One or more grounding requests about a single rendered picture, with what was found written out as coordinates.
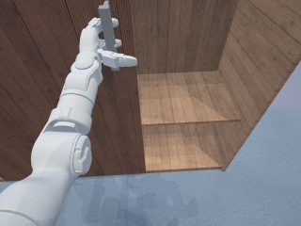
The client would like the robot left forearm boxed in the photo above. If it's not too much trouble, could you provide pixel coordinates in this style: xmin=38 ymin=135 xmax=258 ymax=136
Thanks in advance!
xmin=31 ymin=51 xmax=103 ymax=169

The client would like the left robot upper arm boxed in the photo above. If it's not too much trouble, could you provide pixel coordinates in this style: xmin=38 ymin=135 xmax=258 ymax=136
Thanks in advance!
xmin=0 ymin=131 xmax=92 ymax=226

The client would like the handle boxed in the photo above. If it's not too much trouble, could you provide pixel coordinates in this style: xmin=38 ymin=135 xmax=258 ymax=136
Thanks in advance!
xmin=98 ymin=0 xmax=120 ymax=71

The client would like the left robot hand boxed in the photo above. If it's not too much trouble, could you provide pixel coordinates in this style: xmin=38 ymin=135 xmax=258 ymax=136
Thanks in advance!
xmin=79 ymin=17 xmax=137 ymax=69

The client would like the wardrobe door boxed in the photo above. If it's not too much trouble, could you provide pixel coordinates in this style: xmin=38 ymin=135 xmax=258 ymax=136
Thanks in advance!
xmin=0 ymin=0 xmax=146 ymax=182

